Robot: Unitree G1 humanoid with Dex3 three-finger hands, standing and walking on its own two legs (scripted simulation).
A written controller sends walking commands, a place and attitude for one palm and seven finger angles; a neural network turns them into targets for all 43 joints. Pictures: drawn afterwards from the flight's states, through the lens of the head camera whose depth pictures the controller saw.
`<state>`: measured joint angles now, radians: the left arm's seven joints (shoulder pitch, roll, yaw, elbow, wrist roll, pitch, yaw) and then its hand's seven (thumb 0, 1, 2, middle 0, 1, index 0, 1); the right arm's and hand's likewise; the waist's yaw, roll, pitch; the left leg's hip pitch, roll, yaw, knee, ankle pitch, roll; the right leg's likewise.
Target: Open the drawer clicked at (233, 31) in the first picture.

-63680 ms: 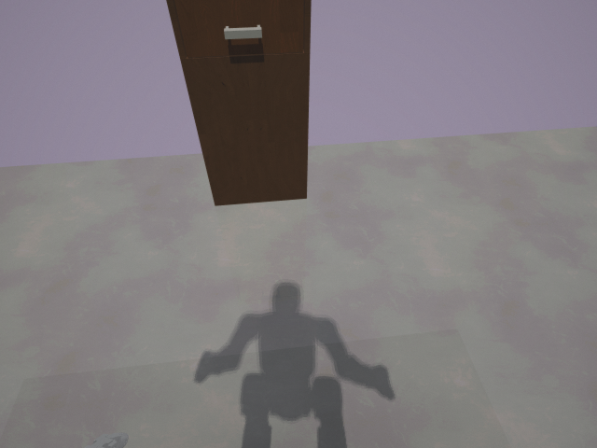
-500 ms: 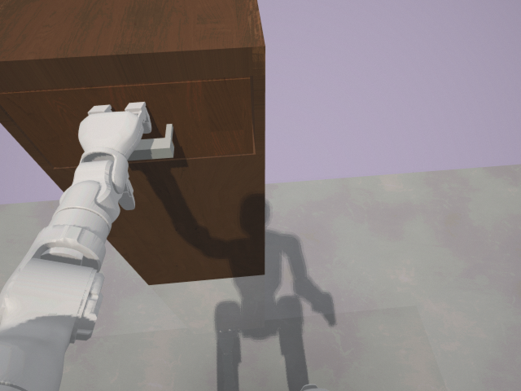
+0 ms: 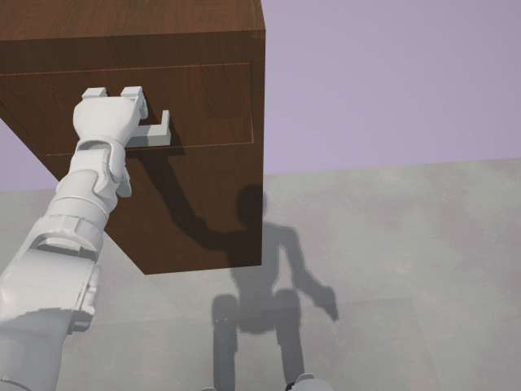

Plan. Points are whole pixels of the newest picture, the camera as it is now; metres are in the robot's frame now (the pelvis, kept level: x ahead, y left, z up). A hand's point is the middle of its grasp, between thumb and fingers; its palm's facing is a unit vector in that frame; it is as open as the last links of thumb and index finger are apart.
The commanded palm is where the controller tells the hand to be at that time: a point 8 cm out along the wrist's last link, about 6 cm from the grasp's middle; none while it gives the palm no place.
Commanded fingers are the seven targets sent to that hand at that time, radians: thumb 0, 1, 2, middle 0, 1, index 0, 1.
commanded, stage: lower the fingers behind the handle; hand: left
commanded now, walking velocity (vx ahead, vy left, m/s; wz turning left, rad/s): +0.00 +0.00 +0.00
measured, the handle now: (134, 127) +0.54 +0.19 +0.07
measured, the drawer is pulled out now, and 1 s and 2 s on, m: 0.00 0.00 0.00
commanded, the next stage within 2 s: lift the fingers back up to retry in 0.08 s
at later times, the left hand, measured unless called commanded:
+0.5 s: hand (107, 140) +0.50 +0.22 +0.09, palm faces +0.00 +0.01 -1.00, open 13.8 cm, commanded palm +0.47 +0.22 +0.15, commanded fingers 0.00 -0.50 0.30 -0.30 -1.20 -0.30 -1.20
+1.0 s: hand (90, 127) +0.49 +0.23 +0.12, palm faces -0.06 -0.01 -1.00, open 13.9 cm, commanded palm +0.47 +0.23 +0.19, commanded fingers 0.00 -0.50 0.30 -0.30 -1.20 -0.30 -1.20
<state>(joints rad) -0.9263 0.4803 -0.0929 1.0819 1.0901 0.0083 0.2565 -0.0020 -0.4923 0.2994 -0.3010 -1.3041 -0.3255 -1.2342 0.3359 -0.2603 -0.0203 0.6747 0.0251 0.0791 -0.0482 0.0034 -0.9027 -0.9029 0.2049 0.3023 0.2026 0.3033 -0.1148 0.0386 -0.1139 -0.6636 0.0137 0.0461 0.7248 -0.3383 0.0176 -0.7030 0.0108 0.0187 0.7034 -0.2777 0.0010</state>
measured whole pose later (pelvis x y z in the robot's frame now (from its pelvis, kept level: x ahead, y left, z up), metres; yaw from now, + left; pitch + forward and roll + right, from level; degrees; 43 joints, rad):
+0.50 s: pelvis +0.01 +0.00 +0.01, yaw +0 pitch +15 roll +0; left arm -0.83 0.50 -0.06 0.96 1.07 -0.02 0.21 0.00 -0.49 0.30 -0.31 -1.23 -0.32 -1.20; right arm 0.34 -0.27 -0.05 0.68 0.02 0.08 -0.05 0.00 -0.90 -0.90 0.20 0.30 0.20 0.30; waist -0.10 0.05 -0.11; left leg -0.60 0.01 0.04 0.68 -0.34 0.02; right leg -0.63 0.01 0.01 0.66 -0.28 0.00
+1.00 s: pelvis +0.03 +0.00 +0.02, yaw +1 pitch +11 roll +0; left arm -0.80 0.50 -0.11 0.83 1.01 -0.03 0.03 0.00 -0.49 0.30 -0.32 -1.20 -0.31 -1.20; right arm 0.25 -0.25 -0.02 0.65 0.03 0.12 -0.05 0.00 -0.90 -0.90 0.21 0.30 0.20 0.30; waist -0.04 0.05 -0.09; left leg -0.44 0.00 0.03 0.59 -0.33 0.02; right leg -0.48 0.00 0.00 0.58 -0.29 0.00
